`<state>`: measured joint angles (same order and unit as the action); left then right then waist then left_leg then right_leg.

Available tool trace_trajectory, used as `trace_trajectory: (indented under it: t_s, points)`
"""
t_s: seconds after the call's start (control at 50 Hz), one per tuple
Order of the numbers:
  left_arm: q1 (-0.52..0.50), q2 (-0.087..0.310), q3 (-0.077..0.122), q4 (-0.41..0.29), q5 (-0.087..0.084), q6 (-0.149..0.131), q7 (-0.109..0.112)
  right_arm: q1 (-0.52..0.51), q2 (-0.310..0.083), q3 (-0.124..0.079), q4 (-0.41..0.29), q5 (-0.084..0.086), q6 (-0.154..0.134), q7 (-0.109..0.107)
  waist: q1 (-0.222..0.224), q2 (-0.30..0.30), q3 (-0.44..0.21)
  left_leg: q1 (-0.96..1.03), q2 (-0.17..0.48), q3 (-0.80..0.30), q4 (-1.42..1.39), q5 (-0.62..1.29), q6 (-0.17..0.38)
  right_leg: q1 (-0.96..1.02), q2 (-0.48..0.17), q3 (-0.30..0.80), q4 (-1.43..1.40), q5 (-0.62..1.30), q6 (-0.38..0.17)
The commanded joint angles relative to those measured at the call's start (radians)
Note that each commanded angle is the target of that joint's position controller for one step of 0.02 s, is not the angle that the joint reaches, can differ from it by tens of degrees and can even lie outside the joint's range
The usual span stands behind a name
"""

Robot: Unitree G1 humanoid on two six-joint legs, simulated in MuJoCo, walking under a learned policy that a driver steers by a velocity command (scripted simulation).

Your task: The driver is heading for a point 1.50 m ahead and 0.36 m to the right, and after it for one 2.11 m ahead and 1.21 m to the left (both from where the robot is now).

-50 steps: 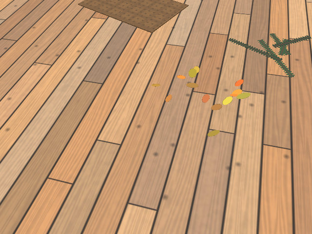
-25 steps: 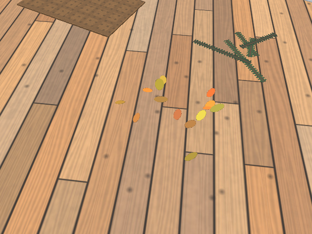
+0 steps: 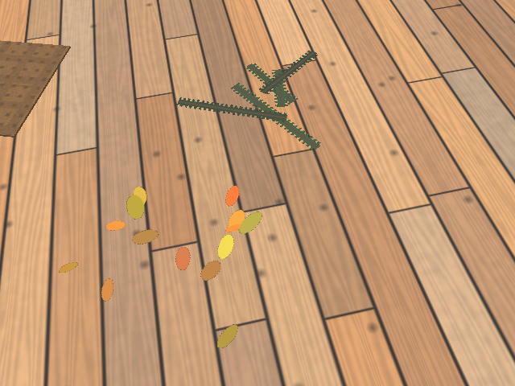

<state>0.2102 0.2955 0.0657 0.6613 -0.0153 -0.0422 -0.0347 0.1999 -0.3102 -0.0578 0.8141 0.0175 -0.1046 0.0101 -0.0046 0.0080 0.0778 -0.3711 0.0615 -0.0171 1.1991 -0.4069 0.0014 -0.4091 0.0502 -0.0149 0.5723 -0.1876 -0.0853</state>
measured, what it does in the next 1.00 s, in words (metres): walks ahead, turning right: left foot, then right foot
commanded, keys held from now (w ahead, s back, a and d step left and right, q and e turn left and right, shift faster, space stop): w+e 0.76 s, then w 0.24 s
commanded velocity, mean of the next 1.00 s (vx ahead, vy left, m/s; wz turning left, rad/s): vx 0.50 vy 0.00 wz -0.54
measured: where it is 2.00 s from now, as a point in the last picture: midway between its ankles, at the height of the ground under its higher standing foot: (391, 196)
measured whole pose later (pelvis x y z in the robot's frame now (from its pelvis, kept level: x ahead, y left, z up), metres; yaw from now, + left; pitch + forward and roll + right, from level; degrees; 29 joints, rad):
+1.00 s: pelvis +0.52 -0.11 +0.00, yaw -32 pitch +1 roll +1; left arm 0.16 0.28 0.05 0.61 -0.01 -0.04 -0.03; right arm 0.29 -0.31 -0.04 0.86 0.03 -0.09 0.02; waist -0.03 0.01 0.07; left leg -0.30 0.06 0.02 1.17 -0.45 0.01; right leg -0.41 0.05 -0.03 0.57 -0.19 -0.08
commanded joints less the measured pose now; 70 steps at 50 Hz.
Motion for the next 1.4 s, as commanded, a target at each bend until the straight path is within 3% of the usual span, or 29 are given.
trace_trajectory:
  t_s: [0.02, 0.1, 0.18, 0.24, 0.32, 0.36, 0.38, 0.4, 0.42, 0.44, 0.46, 0.48, 0.52, 0.62, 0.7, 0.78, 0.84, 0.88, 0.9, 0.92, 0.94, 0.96, 0.98, 1.02, 1.1, 1.2, 1.3, 1.36, 1.4]
  points:
    - [0.041, 0.124, 0.033, -0.076, 0.016, -0.021, 0.013, -0.022, -0.122, -0.028, -0.091, -0.018, -0.023, -0.003, 0.001, -0.059, -0.15, -0.276, 0.064, -0.067, -0.053, 0.109, 0.004, 0.327, -0.246, 0.398, -0.32, 0.165, -0.198]
    - [0.07, 0.157, 0.043, -0.063, 0.003, -0.027, 0.037, -0.069, -0.073, -0.016, -0.11, -0.033, 0.006, -0.005, -0.001, -0.042, -0.109, -0.26, 0.034, -0.038, -0.25, 0.235, -0.061, 0.225, -0.202, 0.293, -0.354, 0.287, -0.202]
    - [0.119, 0.168, 0.049, -0.038, -0.003, -0.017, 0.053, -0.215, -0.042, 0.002, -0.147, -0.023, 0.0, 0.005, 0.053, -0.087, -0.068, -0.19, -0.024, -0.033, -0.559, 0.465, -0.077, 0.177, -0.15, 0.252, -0.346, 0.142, -0.144]
    - [0.159, 0.173, 0.053, -0.014, -0.01, -0.013, 0.054, -0.268, -0.063, -0.002, -0.17, -0.01, -0.011, 0.016, 0.072, -0.1, -0.057, -0.14, -0.046, -0.051, -0.652, 0.504, -0.064, 0.195, -0.176, 0.308, -0.313, 0.079, -0.127]
    - [0.149, 0.16, 0.055, -0.006, -0.008, 0.0, 0.061, -0.209, -0.114, -0.026, -0.163, -0.007, -0.027, 0.022, 0.03, -0.142, -0.065, -0.063, -0.049, -0.07, -0.708, 0.37, -0.016, 0.276, -0.214, 0.41, -0.199, 0.085, -0.096]
    - [0.135, 0.104, 0.035, -0.017, -0.002, 0.006, 0.057, -0.037, -0.153, -0.051, -0.124, -0.019, -0.037, 0.013, -0.057, -0.125, -0.168, 0.203, -0.016, -0.071, -0.75, 0.342, 0.04, 0.234, -0.13, 0.37, 0.007, 0.14, -0.045]
    - [0.162, 0.041, 0.01, -0.036, 0.019, 0.006, 0.055, 0.109, -0.207, -0.064, -0.114, -0.03, -0.035, 0.004, -0.099, 0.017, -0.323, 0.464, 0.163, -0.257, -0.741, 0.261, 0.091, 0.102, -0.053, 0.275, 0.303, -0.062, -0.004]
    - [0.299, 0.006, -0.001, -0.07, -0.022, -0.004, 0.054, 0.158, -0.271, -0.078, -0.081, -0.038, -0.022, 0.014, -0.017, 0.387, -0.392, 0.704, 0.348, -0.76, -0.88, -0.021, 0.243, -0.258, 0.052, 0.189, 0.606, -0.434, 0.05]
    - [0.277, 0.119, 0.018, -0.032, -0.033, -0.002, 0.059, 0.118, -0.163, -0.055, -0.103, -0.016, -0.019, 0.019, -0.043, 0.229, -0.301, 0.648, 0.341, -0.773, -0.924, -0.212, 0.22, -0.363, -0.027, 0.224, 0.727, -0.372, 0.063]
    - [0.169, 0.165, 0.032, -0.043, -0.024, 0.003, 0.058, 0.078, -0.109, -0.04, -0.112, -0.012, -0.012, 0.013, -0.066, 0.138, -0.192, 0.535, 0.304, -0.596, -0.927, -0.151, 0.181, -0.38, -0.06, 0.194, 0.741, -0.277, 0.066]
    - [0.12, 0.157, 0.032, -0.048, -0.013, 0.008, 0.059, 0.035, -0.092, -0.032, -0.116, -0.022, -0.007, 0.011, -0.05, 0.066, -0.138, 0.423, 0.262, -0.463, -0.934, 0.002, 0.163, -0.34, -0.096, 0.169, 0.717, -0.205, 0.071]
    - [0.085, 0.144, 0.034, -0.06, -0.003, 0.008, 0.056, 0.013, -0.072, -0.027, -0.106, -0.026, -0.004, 0.008, -0.04, 0.062, -0.092, 0.347, 0.227, -0.371, -0.951, 0.118, 0.163, -0.322, -0.123, 0.17, 0.669, -0.159, 0.073]
    - [0.094, 0.107, 0.031, -0.065, -0.015, 0.015, 0.044, 0.009, -0.061, -0.024, -0.091, -0.029, -0.011, 0.001, -0.017, 0.109, -0.084, 0.282, 0.188, -0.243, -0.992, 0.227, 0.157, -0.26, -0.156, 0.151, 0.62, -0.117, 0.074]
    - [0.018, 0.057, 0.016, -0.105, -0.009, 0.024, 0.036, 0.033, -0.11, -0.04, -0.051, -0.022, -0.015, -0.005, -0.023, 0.065, -0.055, 0.303, 0.204, -0.073, -1.042, 0.424, 0.192, -0.342, -0.174, 0.123, 0.469, -0.002, 0.095]
    - [-0.084, 0.035, 0.004, -0.125, -0.009, 0.009, 0.011, 0.04, -0.134, -0.041, -0.034, -0.018, 0.0, -0.01, -0.059, 0.052, -0.028, 0.326, 0.172, 0.073, -1.043, 0.502, 0.161, -0.297, -0.16, 0.059, 0.243, 0.185, 0.087]
    - [-0.195, 0.02, -0.004, -0.167, -0.011, 0.004, -0.015, 0.108, -0.164, -0.046, -0.001, -0.002, 0.021, -0.011, -0.093, 0.042, 0.009, 0.401, 0.201, 0.133, -1.021, 0.565, 0.146, -0.265, -0.133, -0.005, 0.098, 0.177, 0.055]
    - [-0.168, 0.055, 0.013, -0.179, -0.003, 0.004, -0.021, 0.12, -0.202, -0.055, 0.014, 0.015, 0.038, -0.013, -0.036, 0.076, -0.03, 0.464, 0.225, 0.163, -0.9, 0.936, 0.132, -0.14, -0.06, -0.052, 0.044, 0.036, -0.003]
    - [0.063, 0.128, 0.056, -0.117, 0.002, 0.01, -0.009, 0.102, -0.207, -0.051, 0.017, 0.019, 0.048, -0.018, 0.11, 0.067, -0.163, 0.399, 0.191, 0.209, -0.606, 1.099, 0.098, 0.201, 0.011, -0.077, -0.047, 0.085, -0.065]
    - [0.226, 0.19, 0.082, -0.075, 0.001, 0.02, 0.009, 0.108, -0.164, -0.031, 0.003, -0.002, 0.042, -0.021, 0.181, 0.003, -0.258, 0.171, 0.155, 0.213, -0.342, 0.833, 0.063, 0.511, -0.076, 0.062, -0.031, 0.128, -0.104]
    - [0.213, 0.3, 0.091, -0.07, -0.002, 0.015, 0.018, 0.223, -0.022, 0.016, -0.042, -0.033, 0.022, -0.005, 0.055, -0.268, -0.367, -0.245, -0.033, 0.167, 0.034, -0.096, 0.002, 0.82, -0.363, 0.607, -0.1, -0.001, -0.276]
    - [0.245, 0.213, 0.067, -0.091, 0.001, 0.003, 0.013, 0.154, -0.112, 0.001, -0.025, 0.0, -0.005, 0.008, 0.129, -0.161, -0.493, -0.32, -0.052, -0.048, 0.165, -0.186, 0.006, 0.832, -0.43, 0.806, -0.227, -0.087, -0.315]
    - [0.198, 0.174, 0.051, -0.075, 0.01, -0.01, 0.007, 0.044, -0.154, -0.014, -0.066, 0.038, -0.016, 0.013, 0.134, -0.125, -0.328, -0.399, -0.009, -0.052, 0.176, -0.107, 0.018, 0.722, -0.39, 0.634, -0.248, -0.019, -0.261]
    - [0.136, 0.153, 0.043, -0.069, 0.004, -0.017, 0.006, 0.01, -0.135, -0.007, -0.077, 0.031, -0.022, 0.009, 0.093, -0.075, -0.227, -0.387, 0.037, -0.044, 0.098, -0.018, 0.027, 0.576, -0.342, 0.497, -0.255, 0.073, -0.223]
    - [0.043, 0.092, 0.023, -0.074, 0.018, -0.027, 0.006, 0.029, -0.129, -0.012, -0.056, 0.001, -0.01, 0.003, 0.021, -0.057, -0.147, -0.277, 0.088, -0.047, -0.011, 0.08, 0.016, 0.367, -0.276, 0.345, -0.305, 0.234, -0.188]
    - [0.034, 0.11, 0.027, -0.041, 0.014, -0.052, 0.012, 0.047, -0.074, -0.004, -0.044, -0.013, 0.029, 0.0, -0.018, -0.048, -0.101, -0.242, 0.094, -0.033, -0.14, 0.182, -0.031, 0.243, -0.257, 0.238, -0.405, 0.297, -0.201]
    - [0.087, 0.131, 0.029, 0.011, 0.011, -0.046, 0.032, -0.12, -0.04, 0.01, -0.085, -0.015, 0.021, 0.009, 0.04, -0.054, -0.038, -0.255, 0.061, -0.01, -0.475, 0.481, -0.047, 0.245, -0.2, 0.116, -0.432, 0.242, -0.144]
    - [0.17, 0.155, 0.037, 0.078, -0.001, -0.035, 0.034, -0.244, -0.046, 0.014, -0.127, -0.003, 0.009, 0.032, 0.084, -0.063, 0.0, -0.258, 0.022, -0.006, -0.644, 0.507, -0.013, 0.361, -0.258, 0.132, -0.396, 0.192, -0.128]
    - [0.175, 0.167, 0.044, 0.104, -0.005, -0.02, 0.043, -0.228, -0.07, 0.006, -0.135, -0.006, 0.003, 0.044, 0.056, -0.081, -0.016, -0.236, 0.005, -0.004, -0.69, 0.393, 0.032, 0.463, -0.3, 0.151, -0.324, 0.302, -0.101]
    - [0.145, 0.173, 0.044, 0.107, -0.002, -0.008, 0.048, -0.094, -0.108, -0.015, -0.1, -0.008, 0.0, 0.039, -0.025, -0.096, -0.102, -0.035, -0.051, 0.052, -0.719, 0.348, 0.073, 0.47, -0.262, 0.117, -0.161, 0.583, -0.067]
